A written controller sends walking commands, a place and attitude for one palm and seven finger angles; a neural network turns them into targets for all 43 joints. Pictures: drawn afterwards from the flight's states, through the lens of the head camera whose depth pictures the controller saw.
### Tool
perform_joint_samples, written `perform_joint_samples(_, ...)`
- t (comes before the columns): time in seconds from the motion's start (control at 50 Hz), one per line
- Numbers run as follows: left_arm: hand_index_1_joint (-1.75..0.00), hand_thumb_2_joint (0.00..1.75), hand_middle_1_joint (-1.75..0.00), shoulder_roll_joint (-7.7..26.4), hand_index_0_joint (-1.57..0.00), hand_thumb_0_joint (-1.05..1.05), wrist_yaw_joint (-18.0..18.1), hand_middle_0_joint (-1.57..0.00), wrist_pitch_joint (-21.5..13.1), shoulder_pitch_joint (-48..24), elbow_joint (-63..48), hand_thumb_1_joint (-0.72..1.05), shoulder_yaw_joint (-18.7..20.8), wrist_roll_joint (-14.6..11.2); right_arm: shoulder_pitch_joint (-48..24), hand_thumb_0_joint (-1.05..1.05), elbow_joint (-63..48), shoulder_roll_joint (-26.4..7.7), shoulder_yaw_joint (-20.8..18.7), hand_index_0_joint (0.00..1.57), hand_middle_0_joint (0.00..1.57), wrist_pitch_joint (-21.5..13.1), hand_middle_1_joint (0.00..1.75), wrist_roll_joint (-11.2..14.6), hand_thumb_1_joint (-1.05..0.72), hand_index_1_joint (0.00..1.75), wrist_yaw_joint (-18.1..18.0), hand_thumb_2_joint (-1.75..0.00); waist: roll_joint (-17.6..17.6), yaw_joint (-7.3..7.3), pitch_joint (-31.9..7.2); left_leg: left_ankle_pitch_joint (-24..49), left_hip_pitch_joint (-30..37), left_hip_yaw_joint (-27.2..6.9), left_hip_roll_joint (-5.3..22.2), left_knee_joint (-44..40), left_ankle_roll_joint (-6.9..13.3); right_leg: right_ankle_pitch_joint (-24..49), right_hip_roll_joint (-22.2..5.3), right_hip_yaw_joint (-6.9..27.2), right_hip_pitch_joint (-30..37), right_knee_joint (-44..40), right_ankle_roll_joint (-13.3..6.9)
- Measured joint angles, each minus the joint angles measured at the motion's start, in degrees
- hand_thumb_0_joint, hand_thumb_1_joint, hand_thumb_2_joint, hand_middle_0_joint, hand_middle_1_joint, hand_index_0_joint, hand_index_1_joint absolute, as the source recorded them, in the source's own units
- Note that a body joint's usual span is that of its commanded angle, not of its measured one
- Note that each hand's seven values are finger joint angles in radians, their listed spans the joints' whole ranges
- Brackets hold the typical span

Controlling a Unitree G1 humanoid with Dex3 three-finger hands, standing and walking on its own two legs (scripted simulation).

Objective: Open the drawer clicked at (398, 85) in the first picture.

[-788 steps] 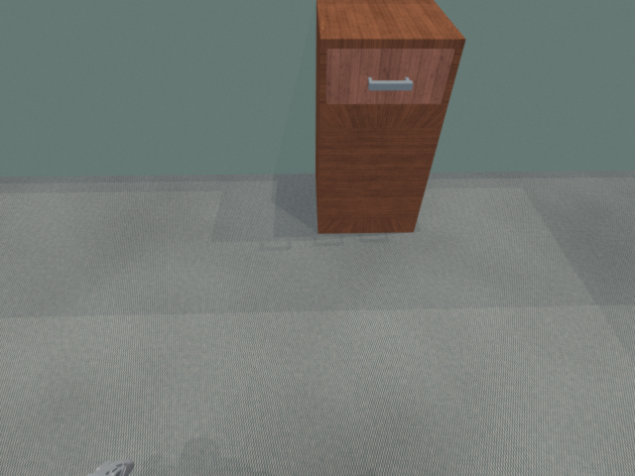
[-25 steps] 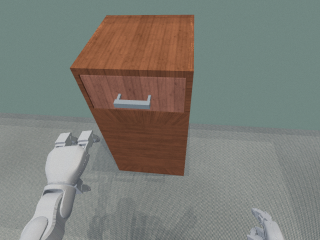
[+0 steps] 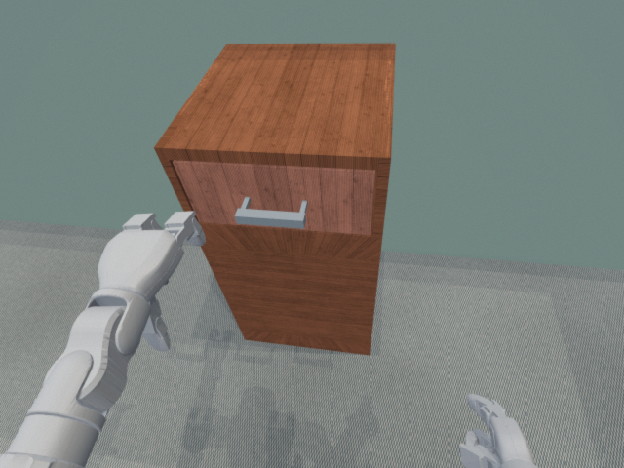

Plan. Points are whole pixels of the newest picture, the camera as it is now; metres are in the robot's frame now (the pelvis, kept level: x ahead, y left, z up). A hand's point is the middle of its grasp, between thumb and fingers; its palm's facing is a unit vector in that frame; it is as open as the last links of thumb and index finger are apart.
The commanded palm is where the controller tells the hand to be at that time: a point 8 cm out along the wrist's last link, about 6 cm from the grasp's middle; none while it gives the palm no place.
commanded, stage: raise the hand with hooked fingers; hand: left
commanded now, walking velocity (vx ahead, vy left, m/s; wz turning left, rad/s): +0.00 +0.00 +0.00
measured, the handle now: (272, 210) +0.57 +0.17 -0.06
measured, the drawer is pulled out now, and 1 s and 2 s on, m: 0.00 0.00 0.00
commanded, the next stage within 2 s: move the hooked fingers above the handle in 0.28 s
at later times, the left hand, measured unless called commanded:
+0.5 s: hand (175, 290) +0.30 +0.23 +0.06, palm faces -0.01 -0.08 -1.00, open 13.8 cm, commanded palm +0.30 +0.23 +0.12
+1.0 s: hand (222, 255) +0.39 +0.20 +0.03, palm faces -0.08 -0.04 -1.00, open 13.8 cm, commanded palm +0.38 +0.21 +0.10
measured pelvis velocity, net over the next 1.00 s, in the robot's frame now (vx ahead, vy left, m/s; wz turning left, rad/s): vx -0.01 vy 0.00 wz -0.01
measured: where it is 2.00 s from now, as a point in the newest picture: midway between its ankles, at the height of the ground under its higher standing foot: outside the picture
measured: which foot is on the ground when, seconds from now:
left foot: down 0.00-1.00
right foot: down 0.00-1.00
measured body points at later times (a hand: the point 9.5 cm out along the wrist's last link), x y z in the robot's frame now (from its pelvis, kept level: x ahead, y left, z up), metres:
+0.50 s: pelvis -0.01 +0.00 +0.00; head +0.02 -0.04 +0.45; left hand +0.30 +0.23 +0.12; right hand +0.18 -0.23 -0.12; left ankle -0.03 +0.12 -0.74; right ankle -0.01 -0.12 -0.74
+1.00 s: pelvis -0.01 +0.00 -0.01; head +0.04 -0.03 +0.44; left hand +0.39 +0.20 +0.09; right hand +0.09 -0.27 -0.14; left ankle -0.03 +0.12 -0.74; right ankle -0.01 -0.12 -0.74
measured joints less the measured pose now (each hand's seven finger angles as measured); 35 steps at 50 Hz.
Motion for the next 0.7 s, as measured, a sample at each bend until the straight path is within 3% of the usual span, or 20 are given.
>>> perform_joint_samples(0.1,-1.2,0.3,-1.2,-0.19,-0.32,0.0,-0.41,-0.32,-2.64,2.41,-1.53,-0.49,0.78,-0.37,1.43,0.01,0.08,-0.92,-0.95,0.2,0.2,0.29,0.3,-0.23,-0.91,0.3,0.47,-0.9,-0.1,-0.39,0.11,0.21,-0.38,0.39,-0.01,-0.54,0.08,0.23,0.02,0.39,-0.62,-0.32,0.09)
perform_joint_samples(0.22,-1.2,0.3,-1.2,-0.23,-0.32,0.0,3.12,-0.32,-5.06,3.84,-2.66,-0.49,1.35,0.45,2.41,0.01,0.84,-1.35,-2.14,0.2,0.2,0.19,0.3,-0.23,-0.91,0.3,0.65,-0.9,-0.42,-0.22,0.23,0.24,-1.42,0.4,-0.05,-0.13,0.06,0.24,-0.03,0.42,-1.67,0.12,0.06)
perform_joint_samples(0.32,-1.2,0.3,-1.2,-0.31,-0.32,0.0,5.41,-0.32,-3.46,2.81,-1.17,-0.49,1.62,0.76,2.16,0.01,1.33,-1.12,-2.38,0.2,0.2,0.24,0.3,0.22,-0.91,0.29,0.79,-0.9,-0.25,-0.21,-0.06,0.36,-1.96,0.34,-0.1,0.19,0.03,0.32,-0.08,0.38,-2.21,0.47,0.01)
perform_joint_samples(0.42,-1.2,0.3,-1.2,-0.69,-0.32,0.0,4.53,-0.32,-1.12,2.13,0.24,-0.49,0.66,0.37,1.54,0.01,1.03,-0.74,-1.88,0.2,0.2,0.42,0.3,0.54,-0.91,0.29,0.7,-0.9,0.15,-0.44,-0.38,0.61,-1.62,0.42,-0.17,-0.01,0.07,0.47,-0.14,0.46,-1.98,0.49,0.03)
perform_joint_samples(0.56,-1.2,0.3,-1.2,-1.66,-0.32,0.0,3.19,-0.32,-2.51,-4.55,7.85,-0.49,-3.16,1.77,0.83,0.01,1.0,-0.11,-0.89,0.2,0.2,-0.33,0.3,0.58,-0.91,0.3,-0.24,-0.9,-0.76,-0.72,-0.08,0.82,-2.8,-0.2,-0.28,0.89,-0.08,0.41,-0.31,-0.14,-2.93,1.43,-0.17)
perform_joint_samples(0.7,-1.2,0.3,-1.2,-2.17,-0.32,0.0,6.02,-0.32,-5.06,-11.43,14.57,-0.49,-3.52,3.31,2.02,0.01,1.56,0.26,-1.52,0.2,0.2,-0.99,0.3,0.57,-0.91,0.3,-0.63,-0.9,-1.25,-1.91,-0.78,0.43,-5.21,-0.16,0.03,2.38,-0.27,0.33,-0.01,-0.09,-5.22,2.49,-0.4)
